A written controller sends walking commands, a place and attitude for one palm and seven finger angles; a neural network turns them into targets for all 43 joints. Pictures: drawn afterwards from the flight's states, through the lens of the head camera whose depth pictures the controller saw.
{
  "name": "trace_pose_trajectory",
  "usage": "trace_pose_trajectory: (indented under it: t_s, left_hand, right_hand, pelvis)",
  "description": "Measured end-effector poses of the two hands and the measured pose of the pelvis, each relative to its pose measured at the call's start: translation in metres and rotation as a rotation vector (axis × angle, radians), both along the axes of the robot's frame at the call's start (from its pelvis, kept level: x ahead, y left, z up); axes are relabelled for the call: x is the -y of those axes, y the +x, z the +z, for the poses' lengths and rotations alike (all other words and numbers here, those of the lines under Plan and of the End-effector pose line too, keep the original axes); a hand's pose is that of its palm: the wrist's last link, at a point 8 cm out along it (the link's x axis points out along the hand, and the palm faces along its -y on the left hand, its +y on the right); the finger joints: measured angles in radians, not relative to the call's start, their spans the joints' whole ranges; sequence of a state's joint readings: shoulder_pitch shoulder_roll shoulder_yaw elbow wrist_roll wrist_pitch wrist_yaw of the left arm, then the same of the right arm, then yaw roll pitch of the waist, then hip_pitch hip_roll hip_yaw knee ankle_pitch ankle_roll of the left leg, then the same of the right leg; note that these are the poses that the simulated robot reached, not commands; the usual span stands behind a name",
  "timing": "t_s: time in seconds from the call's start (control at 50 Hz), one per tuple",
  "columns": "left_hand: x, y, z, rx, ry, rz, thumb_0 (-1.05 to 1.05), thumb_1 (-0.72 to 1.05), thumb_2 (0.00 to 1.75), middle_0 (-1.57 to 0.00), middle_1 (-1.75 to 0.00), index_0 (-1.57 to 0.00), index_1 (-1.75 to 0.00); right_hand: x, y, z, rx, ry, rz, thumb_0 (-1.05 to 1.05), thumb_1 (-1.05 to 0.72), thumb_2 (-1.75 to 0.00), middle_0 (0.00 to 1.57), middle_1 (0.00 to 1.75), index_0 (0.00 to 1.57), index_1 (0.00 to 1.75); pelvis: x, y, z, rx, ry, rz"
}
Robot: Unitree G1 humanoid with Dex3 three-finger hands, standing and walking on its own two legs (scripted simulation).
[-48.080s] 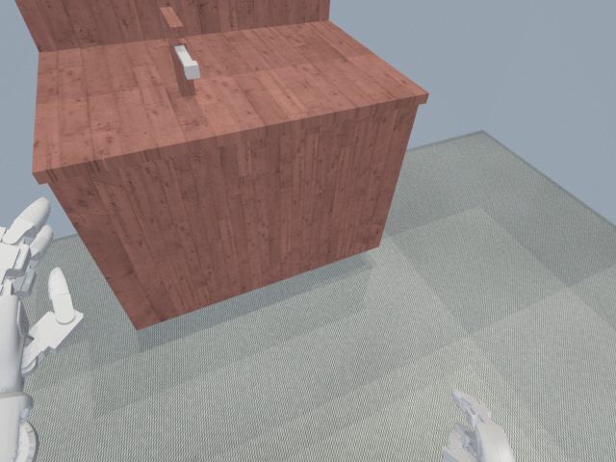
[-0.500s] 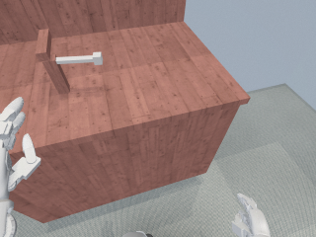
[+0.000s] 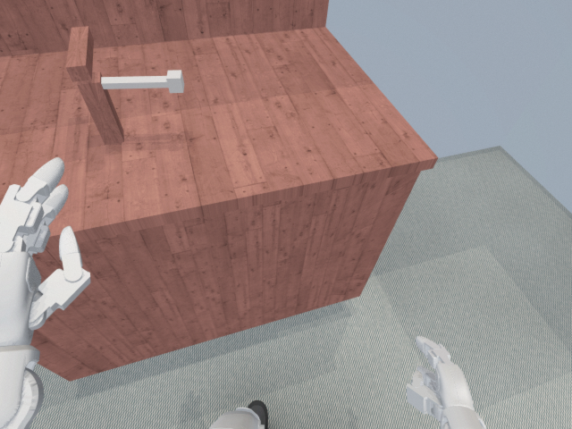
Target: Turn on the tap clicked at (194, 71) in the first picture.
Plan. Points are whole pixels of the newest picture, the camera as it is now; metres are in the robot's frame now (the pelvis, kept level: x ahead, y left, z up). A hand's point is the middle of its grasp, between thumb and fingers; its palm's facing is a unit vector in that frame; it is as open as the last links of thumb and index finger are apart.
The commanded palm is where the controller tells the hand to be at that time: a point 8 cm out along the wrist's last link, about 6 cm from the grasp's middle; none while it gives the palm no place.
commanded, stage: step back with the hand held close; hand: left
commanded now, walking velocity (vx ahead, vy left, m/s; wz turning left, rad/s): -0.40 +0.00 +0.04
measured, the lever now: (175, 81) +0.63 +0.27 +0.13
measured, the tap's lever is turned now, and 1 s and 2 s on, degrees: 79 79 79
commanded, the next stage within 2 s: stop stepping back and stand still in 0.34 s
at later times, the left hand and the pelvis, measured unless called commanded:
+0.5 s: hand out of the picture +0.14 +0.28 +0.18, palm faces +0.30 -0.91 -0.30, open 7.4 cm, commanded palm +0.09 +0.33 +0.19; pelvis -0.07 +0.05 +0.02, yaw -1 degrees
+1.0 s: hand out of the picture +0.07 +0.32 +0.17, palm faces +0.38 -0.83 -0.41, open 7.4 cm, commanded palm +0.01 +0.36 +0.19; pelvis -0.15 +0.07 +0.00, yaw +1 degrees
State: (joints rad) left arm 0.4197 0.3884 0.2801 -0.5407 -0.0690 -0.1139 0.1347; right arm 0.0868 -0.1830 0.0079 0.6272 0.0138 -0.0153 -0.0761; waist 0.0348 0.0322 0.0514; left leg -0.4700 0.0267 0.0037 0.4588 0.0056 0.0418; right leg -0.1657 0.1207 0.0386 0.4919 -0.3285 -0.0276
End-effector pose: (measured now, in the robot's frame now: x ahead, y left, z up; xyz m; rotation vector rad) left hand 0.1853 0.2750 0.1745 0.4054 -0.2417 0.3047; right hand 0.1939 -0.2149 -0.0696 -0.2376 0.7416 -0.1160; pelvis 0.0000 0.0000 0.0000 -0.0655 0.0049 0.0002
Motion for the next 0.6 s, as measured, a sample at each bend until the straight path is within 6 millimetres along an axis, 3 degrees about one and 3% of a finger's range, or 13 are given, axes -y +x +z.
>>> trace_pose_trajectory:
  t_s: [0.1, 0.2, 0.28, 0.34, 0.48, 0.6]
  left_hand:
    - [-0.006, -0.018, 0.008, 0.075, 0.003, -0.028, 0.01, 0.88, 0.9, -0.22, -0.31, -0.22, -0.3]
    - [-0.034, -0.03, 0.009, 0.13, 0.004, 0.009, 0.01, 0.88, 0.9, -0.22, -0.31, -0.22, -0.3]
    - [-0.062, -0.027, 0.0, 0.09, -0.011, 0.052, 0.01, 0.88, 0.9, -0.22, -0.31, -0.22, -0.3]
    - [-0.067, -0.032, -0.002, 0.036, -0.029, 0.036, 0.01, 0.89, 0.9, -0.21, -0.31, -0.21, -0.3]
    - [-0.051, -0.076, 0.016, 0.035, -0.039, -0.063, 0.01, 0.89, 0.9, -0.21, -0.31, -0.21, -0.3]
    - [-0.069, -0.113, 0.018, 0.021, -0.016, 0.045, 0.01, 0.88, 0.9, -0.22, -0.31, -0.22, -0.3]
  right_hand:
    - [0.012, -0.02, 0.012, 0.048, -0.048, -0.051, 0.01, -0.9, -0.9, 0.2, 0.3, 0.2, 0.3]
    - [0.013, -0.041, 0.012, 0.011, -0.117, -0.079, 0.01, -0.9, -0.9, 0.2, 0.3, 0.2, 0.3]
    - [-0.007, -0.058, 0.013, -0.051, -0.134, -0.044, 0.01, -0.91, -0.9, 0.2, 0.3, 0.2, 0.3]
    - [-0.028, -0.07, 0.019, -0.045, -0.099, -0.007, 0.01, -0.91, -0.9, 0.2, 0.3, 0.2, 0.3]
    - [-0.062, -0.099, 0.034, 0.009, -0.037, 0.009, 0.01, -0.9, -0.9, 0.2, 0.3, 0.2, 0.3]
    - [-0.069, -0.117, 0.029, 0.043, -0.001, 0.032, 0.01, -0.9, -0.9, 0.2, 0.3, 0.2, 0.3]
  pelvis:
    - [-0.004, -0.007, -0.005, 0.029, -0.009, 0.021]
    - [-0.023, -0.004, -0.007, 0.011, -0.016, 0.028]
    - [-0.036, -0.027, -0.001, 0.004, 0.009, 0.011]
    - [-0.043, -0.046, 0.009, 0.001, -0.009, -0.002]
    - [-0.053, -0.07, 0.021, -0.018, -0.034, -0.027]
    - [-0.054, -0.098, 0.019, -0.028, 0.016, 0.007]
